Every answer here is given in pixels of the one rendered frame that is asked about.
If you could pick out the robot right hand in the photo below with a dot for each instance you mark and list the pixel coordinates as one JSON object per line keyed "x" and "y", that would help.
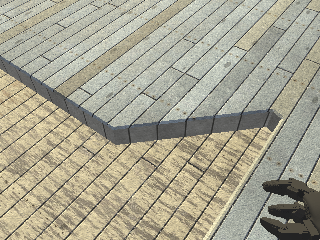
{"x": 306, "y": 218}

